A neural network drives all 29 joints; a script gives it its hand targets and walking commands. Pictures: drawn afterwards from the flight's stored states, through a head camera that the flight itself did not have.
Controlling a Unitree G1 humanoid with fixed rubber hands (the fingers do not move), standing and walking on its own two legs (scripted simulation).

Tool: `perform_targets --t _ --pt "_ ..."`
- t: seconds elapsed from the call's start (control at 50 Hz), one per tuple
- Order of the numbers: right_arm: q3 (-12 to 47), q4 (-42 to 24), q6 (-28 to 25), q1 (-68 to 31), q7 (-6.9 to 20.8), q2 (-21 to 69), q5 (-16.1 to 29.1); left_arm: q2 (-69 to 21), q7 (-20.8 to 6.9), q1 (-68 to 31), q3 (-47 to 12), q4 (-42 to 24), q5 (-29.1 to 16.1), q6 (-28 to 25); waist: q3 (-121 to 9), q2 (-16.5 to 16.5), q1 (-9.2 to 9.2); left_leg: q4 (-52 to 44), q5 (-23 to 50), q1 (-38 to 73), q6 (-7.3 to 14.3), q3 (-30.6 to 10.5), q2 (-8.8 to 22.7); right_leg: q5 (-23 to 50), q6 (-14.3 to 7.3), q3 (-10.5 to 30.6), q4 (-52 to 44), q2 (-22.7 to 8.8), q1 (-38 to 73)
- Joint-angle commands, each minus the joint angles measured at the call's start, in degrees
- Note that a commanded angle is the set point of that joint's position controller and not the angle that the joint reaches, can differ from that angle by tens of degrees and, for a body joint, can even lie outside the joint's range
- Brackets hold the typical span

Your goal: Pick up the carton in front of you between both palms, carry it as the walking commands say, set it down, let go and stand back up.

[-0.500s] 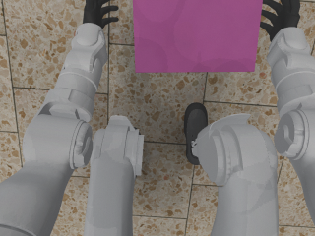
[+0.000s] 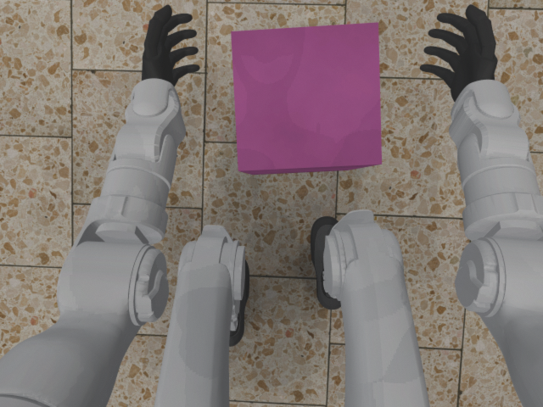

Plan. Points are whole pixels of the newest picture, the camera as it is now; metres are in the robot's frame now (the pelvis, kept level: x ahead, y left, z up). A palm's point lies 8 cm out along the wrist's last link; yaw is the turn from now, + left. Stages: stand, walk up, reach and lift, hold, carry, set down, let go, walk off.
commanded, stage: set down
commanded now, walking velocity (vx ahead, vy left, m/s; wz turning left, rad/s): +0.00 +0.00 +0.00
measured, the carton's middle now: (301, 115) +0.49 -0.08 -0.31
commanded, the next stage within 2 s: let go in 0.68 s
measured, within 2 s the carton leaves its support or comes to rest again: neither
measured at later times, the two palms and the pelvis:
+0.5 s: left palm (85, 26) +0.51 +0.11 +0.02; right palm out of the picture +0.47 -0.29 +0.02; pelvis +0.03 -0.01 +0.13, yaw -1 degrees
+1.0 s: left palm out of the picture +0.44 +0.14 +0.15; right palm out of the picture +0.40 -0.29 +0.14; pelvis +0.07 -0.02 +0.26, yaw -3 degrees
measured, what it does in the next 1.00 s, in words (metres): rises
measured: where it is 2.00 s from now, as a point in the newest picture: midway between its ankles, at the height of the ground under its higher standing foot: (280, 296)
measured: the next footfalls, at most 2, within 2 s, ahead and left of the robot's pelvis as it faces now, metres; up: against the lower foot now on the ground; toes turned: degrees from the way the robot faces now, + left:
none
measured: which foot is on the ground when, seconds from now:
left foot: down 0.00-1.00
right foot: down 0.00-1.00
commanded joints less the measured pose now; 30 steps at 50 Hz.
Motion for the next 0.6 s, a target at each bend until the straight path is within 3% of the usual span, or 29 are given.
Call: perform_targets --t 0.0,0.14,0.24,0.38,0.58 --pt "-1.5 -5.6 -0.9 -9.5 0.5 -5.8 -1.2 4.2 -0.4 -8.4 1.1 -4.8 0.5 -1.3 -55.9 -5.4 -0.91 -16.6 6.3 9.8 -0.9 3.6 0.2 10.2 1.8 -2.8 -8.5 0.4 49.2" --pt "-4.0 -11.6 -0.2 -4.8 1.5 -6.5 -3.1 3.4 -0.8 -5.0 0.4 -12.2 0.9 -0.9 -65.4 -3.6 -2.28 -22.5 12.1 17.9 -1.9 3.6 -0.2 17.4 1.5 -3.6 -14.0 1.6 57.3" --pt "-4.0 -15.6 1.1 -2.7 2.5 -6.2 -2.9 3.4 -1.1 -2.5 0.5 -16.7 1.3 0.1 -68.8 -3.0 -1.64 -27.2 15.1 23.4 -2.1 3.6 -0.3 20.4 1.6 -3.5 -18.6 2.3 63.0" --pt "-3.3 -15.2 1.6 -0.1 3.4 -4.0 -3.2 2.9 -2.2 1.9 2.1 -15.5 2.1 0.2 -64.7 -4.3 -0.27 -34.9 15.6 25.5 -1.8 3.2 0.2 20.6 1.7 -2.4 -26.1 2.3 68.6" --pt "-4.3 -14.2 0.6 2.5 3.4 -2.0 -6.0 2.9 -4.3 5.2 3.4 -13.5 3.2 -1.4 -61.6 -5.0 -0.26 -46.5 17.4 32.3 -1.6 2.0 0.8 22.3 1.4 -1.2 -37.5 2.0 78.4"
